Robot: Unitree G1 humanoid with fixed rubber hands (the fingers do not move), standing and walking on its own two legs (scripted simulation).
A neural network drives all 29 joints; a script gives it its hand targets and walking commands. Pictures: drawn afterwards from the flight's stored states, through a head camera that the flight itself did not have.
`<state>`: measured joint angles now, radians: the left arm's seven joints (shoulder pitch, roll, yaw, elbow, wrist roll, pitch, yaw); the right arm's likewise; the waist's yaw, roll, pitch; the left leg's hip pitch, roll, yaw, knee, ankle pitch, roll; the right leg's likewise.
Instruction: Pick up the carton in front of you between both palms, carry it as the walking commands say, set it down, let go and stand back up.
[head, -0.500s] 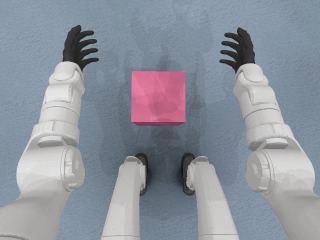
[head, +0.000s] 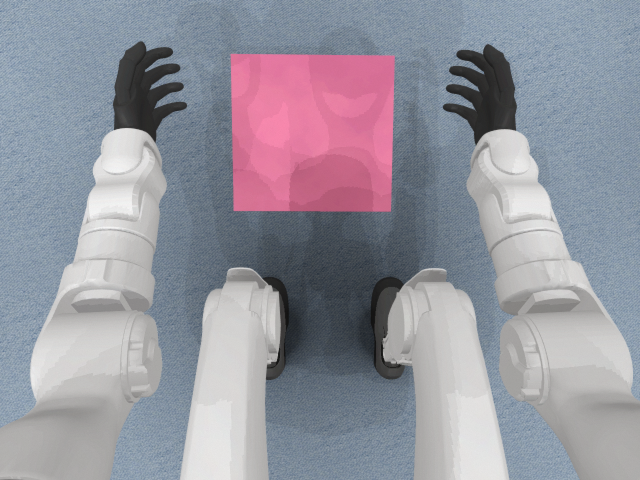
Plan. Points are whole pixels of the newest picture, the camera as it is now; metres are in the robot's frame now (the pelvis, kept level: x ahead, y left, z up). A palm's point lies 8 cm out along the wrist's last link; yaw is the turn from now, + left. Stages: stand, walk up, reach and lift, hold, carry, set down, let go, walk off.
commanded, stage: reach and lift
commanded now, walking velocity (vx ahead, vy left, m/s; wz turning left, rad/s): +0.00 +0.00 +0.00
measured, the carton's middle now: (313, 147) +0.47 +0.04 -0.36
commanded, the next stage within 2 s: none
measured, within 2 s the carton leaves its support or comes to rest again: leaves its support in 1.26 s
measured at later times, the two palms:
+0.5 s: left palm (191, 138) +0.47 +0.22 -0.30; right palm (449, 129) +0.49 -0.16 -0.29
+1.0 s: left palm (210, 133) +0.48 +0.19 -0.29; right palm (421, 126) +0.50 -0.12 -0.28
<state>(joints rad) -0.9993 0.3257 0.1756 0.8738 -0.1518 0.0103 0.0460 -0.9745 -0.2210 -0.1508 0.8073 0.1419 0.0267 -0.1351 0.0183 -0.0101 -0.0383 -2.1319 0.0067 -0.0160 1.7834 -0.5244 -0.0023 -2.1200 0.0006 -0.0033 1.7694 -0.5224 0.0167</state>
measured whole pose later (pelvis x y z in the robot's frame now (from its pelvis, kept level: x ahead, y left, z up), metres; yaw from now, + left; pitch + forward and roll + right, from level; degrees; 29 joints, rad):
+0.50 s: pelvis -0.04 +0.00 -0.12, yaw -1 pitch +37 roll -1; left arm -1.36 0.42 0.02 1.16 -0.29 -0.03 0.10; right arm -1.39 -0.35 0.03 1.15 0.35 0.00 -0.15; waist 0.03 -0.04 0.34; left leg -2.31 0.02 -0.02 2.18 -0.52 0.00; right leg -2.30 0.02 0.00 2.16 -0.50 0.03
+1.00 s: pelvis -0.03 +0.00 -0.10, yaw +0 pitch +39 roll -1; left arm -1.38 0.32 -0.01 1.20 -0.27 -0.06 0.13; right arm -1.40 -0.24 -0.01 1.19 0.27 -0.05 -0.19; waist 0.03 -0.04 0.28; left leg -2.30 0.01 -0.02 2.14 -0.53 0.00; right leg -2.29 0.02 0.00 2.12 -0.52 0.03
